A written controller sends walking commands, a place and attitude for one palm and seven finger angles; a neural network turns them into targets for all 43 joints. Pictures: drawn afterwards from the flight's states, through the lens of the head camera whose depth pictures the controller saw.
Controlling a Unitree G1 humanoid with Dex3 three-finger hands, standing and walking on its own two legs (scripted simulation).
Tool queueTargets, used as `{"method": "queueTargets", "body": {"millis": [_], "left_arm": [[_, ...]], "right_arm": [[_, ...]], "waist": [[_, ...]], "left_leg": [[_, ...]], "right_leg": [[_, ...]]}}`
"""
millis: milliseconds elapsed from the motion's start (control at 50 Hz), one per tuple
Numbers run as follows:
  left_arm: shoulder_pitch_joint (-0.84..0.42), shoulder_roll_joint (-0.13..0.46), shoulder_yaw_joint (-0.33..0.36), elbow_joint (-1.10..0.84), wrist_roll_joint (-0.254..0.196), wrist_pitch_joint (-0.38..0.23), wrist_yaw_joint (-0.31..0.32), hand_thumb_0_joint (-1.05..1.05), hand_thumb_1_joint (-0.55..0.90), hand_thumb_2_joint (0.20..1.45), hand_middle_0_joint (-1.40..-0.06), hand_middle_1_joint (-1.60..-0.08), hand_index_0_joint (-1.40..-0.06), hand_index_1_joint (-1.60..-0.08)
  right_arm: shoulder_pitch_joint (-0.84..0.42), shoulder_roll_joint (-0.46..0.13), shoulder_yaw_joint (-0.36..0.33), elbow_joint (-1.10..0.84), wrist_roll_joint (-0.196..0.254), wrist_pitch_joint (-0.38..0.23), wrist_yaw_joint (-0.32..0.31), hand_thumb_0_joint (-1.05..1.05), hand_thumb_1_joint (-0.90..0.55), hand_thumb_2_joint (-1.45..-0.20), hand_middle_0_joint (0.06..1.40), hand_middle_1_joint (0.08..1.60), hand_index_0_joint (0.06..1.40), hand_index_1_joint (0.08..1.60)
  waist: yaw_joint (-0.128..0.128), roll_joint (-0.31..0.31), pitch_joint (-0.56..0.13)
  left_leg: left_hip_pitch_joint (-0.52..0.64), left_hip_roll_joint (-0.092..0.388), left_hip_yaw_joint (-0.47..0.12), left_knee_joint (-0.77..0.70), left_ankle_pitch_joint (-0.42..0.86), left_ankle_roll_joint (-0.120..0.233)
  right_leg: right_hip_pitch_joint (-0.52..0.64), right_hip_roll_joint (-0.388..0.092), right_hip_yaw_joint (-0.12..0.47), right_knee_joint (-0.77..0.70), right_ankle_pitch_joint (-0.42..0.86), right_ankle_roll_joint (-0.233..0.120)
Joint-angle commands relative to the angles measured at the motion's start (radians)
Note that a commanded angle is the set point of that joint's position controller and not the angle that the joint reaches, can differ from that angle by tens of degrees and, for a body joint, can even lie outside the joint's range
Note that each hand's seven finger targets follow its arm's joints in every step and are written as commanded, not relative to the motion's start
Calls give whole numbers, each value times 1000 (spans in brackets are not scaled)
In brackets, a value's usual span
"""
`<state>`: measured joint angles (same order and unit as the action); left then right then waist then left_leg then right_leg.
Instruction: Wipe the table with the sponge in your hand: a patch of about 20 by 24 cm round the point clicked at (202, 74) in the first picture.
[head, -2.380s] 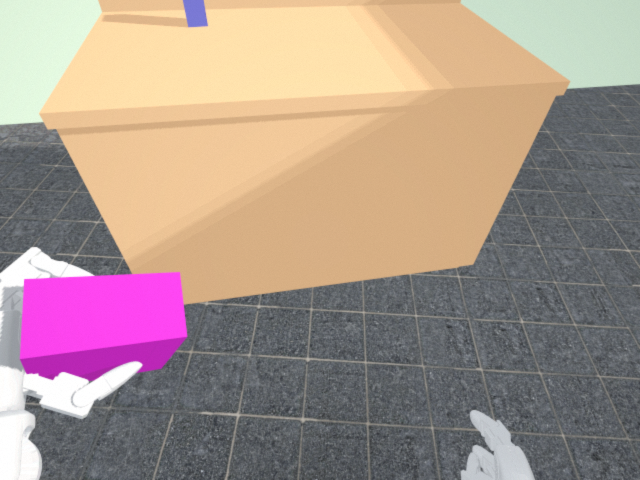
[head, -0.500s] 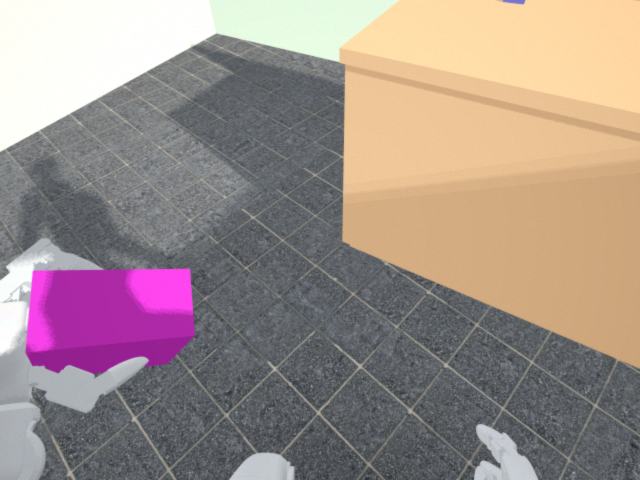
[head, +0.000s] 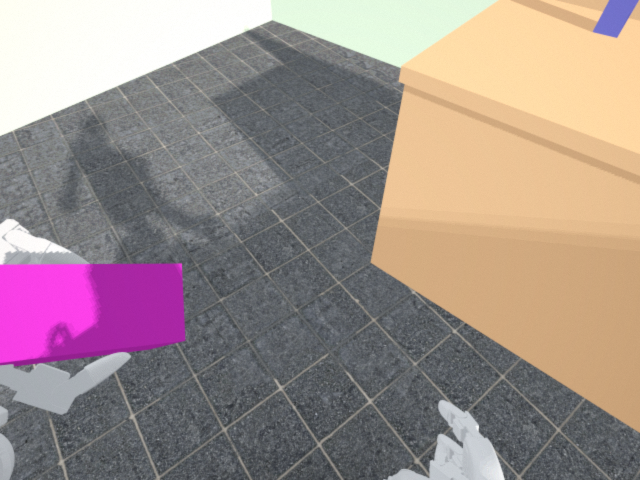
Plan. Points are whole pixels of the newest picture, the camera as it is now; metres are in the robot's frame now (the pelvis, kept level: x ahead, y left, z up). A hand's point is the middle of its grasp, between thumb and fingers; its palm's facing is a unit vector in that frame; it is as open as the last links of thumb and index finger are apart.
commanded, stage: walk to a spot facing it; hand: left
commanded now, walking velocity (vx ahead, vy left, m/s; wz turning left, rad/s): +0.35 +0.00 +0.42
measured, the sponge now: (116, 315) +0.22 +0.20 +0.17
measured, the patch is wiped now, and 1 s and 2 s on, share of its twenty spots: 0.00 0.00 0.00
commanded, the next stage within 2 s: turn to face it in 0.60 s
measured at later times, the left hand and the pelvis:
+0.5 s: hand (67, 241) +0.29 +0.28 +0.18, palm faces +0.58 -0.69 -0.43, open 10.4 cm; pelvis +0.12 +0.00 -0.02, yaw +13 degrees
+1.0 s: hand (128, 215) +0.34 +0.24 +0.16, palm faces +0.69 -0.62 -0.37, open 10.4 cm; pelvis +0.22 -0.05 +0.00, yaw +19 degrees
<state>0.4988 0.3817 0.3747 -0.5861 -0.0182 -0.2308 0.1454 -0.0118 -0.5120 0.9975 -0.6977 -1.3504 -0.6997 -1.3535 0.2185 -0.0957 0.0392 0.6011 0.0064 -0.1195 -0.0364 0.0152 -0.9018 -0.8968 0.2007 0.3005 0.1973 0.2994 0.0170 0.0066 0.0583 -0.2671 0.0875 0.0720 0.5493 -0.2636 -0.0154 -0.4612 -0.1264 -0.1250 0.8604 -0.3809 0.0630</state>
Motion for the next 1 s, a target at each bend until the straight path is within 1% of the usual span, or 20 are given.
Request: {"method": "queueTargets", "body": {"millis": [0,20,40,60,80,140,200,340,380,400,420,440,460,580,760,780,800,840,920,980], "left_arm": [[-100,102,82,-47,-5,-36,16,0,100,1300,-1200,-1600,-1200,-1600],[-135,107,71,-29,-1,-25,15,0,100,1300,-1200,-1600,-1200,-1600],[-155,143,90,-8,7,-14,17,0,100,1300,-1200,-1600,-1200,-1600],[-166,207,128,2,5,0,23,0,100,1300,-1200,-1600,-1200,-1600],[-203,186,110,8,-6,-1,25,0,100,1300,-1200,-1600,-1200,-1600],[-172,173,100,-63,1,-35,8,0,100,1300,-1200,-1600,-1200,-1600],[-176,179,102,-157,6,-43,19,0,100,1300,-1200,-1600,-1200,-1600],[-46,176,156,-246,-9,-24,69,0,100,1300,-1200,-1600,-1200,-1600],[-57,165,144,-245,-15,-23,75,0,100,1300,-1200,-1600,-1200,-1600],[-39,139,122,-242,-16,-32,73,0,100,1300,-1200,-1600,-1200,-1600],[-61,147,129,-288,-21,-57,72,0,100,1300,-1200,-1600,-1200,-1600],[-131,191,146,-311,-7,-78,68,0,100,1300,-1200,-1600,-1200,-1600],[-99,233,182,-204,3,-66,42,0,100,1300,-1200,-1600,-1200,-1600],[24,161,168,-341,-35,-56,18,0,100,1300,-1200,-1600,-1200,-1600],[-150,97,60,-61,-10,0,16,0,100,1300,-1200,-1600,-1200,-1600],[-212,114,50,-52,4,1,17,0,100,1300,-1200,-1600,-1200,-1600],[-249,155,55,-43,15,12,24,0,100,1300,-1200,-1600,-1200,-1600],[-294,157,37,-35,4,17,18,0,100,1300,-1200,-1600,-1200,-1600],[-252,178,81,-145,1,-21,28,0,100,1300,-1200,-1600,-1200,-1600],[-142,186,126,-170,-11,-31,31,0,100,1300,-1200,-1600,-1200,-1600]], "right_arm": [[-73,-200,-82,-108,-3,-35,-41,0,-900,-900,200,300,200,300],[-77,-193,-77,-107,-1,-27,-45,0,-900,-900,200,300,200,300],[-64,-175,-76,-104,2,-17,-44,0,-900,-900,200,300,200,300],[-106,-163,-70,-125,-1,-12,-41,0,-900,-900,200,300,200,300],[-126,-204,-83,-120,-10,-23,-36,0,-900,-900,200,300,200,300],[-136,-195,-67,-94,-8,8,-25,0,-900,-900,200,300,200,300],[-154,-199,-78,-116,-8,20,-30,0,-900,-900,200,300,200,300],[-84,-184,-103,-202,-14,30,-23,0,-900,-900,200,300,200,300],[-40,-193,-116,-200,-11,33,-30,0,-900,-900,200,300,200,300],[-21,-215,-128,-202,-3,31,-37,0,-900,-900,200,300,200,300],[-51,-235,-130,-209,-4,25,-30,0,-900,-900,200,300,200,300],[-51,-240,-120,-209,5,6,-9,0,-900,-900,200,300,200,300],[-57,-249,-131,-179,14,2,-2,0,-900,-900,200,300,200,300],[-77,-211,-111,-155,15,-19,7,0,-900,-900,200,300,200,300],[-65,-204,-75,-105,10,-20,-37,0,-900,-900,200,300,200,300],[-59,-191,-69,-99,7,-16,-38,0,-900,-900,200,300,200,300],[-63,-170,-60,-107,-1,-10,-42,0,-900,-900,200,300,200,300],[-107,-206,-67,-104,-8,-32,-41,0,-900,-900,200,300,200,300],[-155,-180,-45,-112,-14,2,-39,0,-900,-900,200,300,200,300],[-155,-183,-57,-155,-15,18,-32,0,-900,-900,200,300,200,300]], "waist": [[-1,157,-111],[-1,86,-111],[5,-119,-128],[31,-415,-115],[17,-348,-100],[0,-163,-43],[-9,-152,-75],[19,-185,-136],[-37,-103,-215],[-61,79,-267],[-51,370,-267],[-44,341,-253],[-41,225,-225],[-17,257,-203],[-8,112,-149],[-20,-8,-151],[-29,-234,-160],[-12,-320,-112],[-9,-145,-153],[12,-137,-178]], "left_leg": [[-116,130,-96,-136,-269,133],[-169,95,-77,-6,-279,110],[-290,20,-1,271,-284,78],[-509,-90,20,611,-353,34],[-520,-49,-96,741,-268,22],[-500,16,-88,830,-134,-14],[-411,31,-38,624,-107,-22],[-158,-28,158,117,-77,-5],[52,-106,207,-29,7,2],[246,-52,93,-87,65,38],[379,216,-346,-128,416,189],[392,359,-627,-163,646,299],[332,359,-590,-154,498,295],[50,196,-273,-218,177,211],[-41,123,-104,-45,-14,106],[-65,66,-45,90,-83,68],[-199,-39,21,287,-201,23],[-280,-63,-65,517,-260,-11],[-166,-33,-17,392,-198,-33],[-128,-43,11,243,-157,-37]], "right_leg": [[284,84,-102,-278,51,8],[356,65,-55,-358,6,-5],[434,-86,165,-499,-129,-70],[509,-333,587,-628,-102,-193],[446,-390,654,-673,-135,-219],[380,-318,312,-607,83,-194],[395,-276,98,-565,325,-168],[397,-263,-34,-419,517,-164],[336,-214,-112,-150,577,-111],[203,-167,-132,112,481,-63],[-73,12,-96,404,-110,8],[-212,55,26,534,-318,-8],[-267,4,119,549,-248,-10],[-93,7,53,224,-22,17],[282,110,-50,-376,77,8],[308,32,50,-476,134,-28],[358,-152,364,-535,266,-120],[319,-247,556,-580,389,-206],[300,-161,289,-467,685,-212],[305,-151,309,-470,654,-227]]}}
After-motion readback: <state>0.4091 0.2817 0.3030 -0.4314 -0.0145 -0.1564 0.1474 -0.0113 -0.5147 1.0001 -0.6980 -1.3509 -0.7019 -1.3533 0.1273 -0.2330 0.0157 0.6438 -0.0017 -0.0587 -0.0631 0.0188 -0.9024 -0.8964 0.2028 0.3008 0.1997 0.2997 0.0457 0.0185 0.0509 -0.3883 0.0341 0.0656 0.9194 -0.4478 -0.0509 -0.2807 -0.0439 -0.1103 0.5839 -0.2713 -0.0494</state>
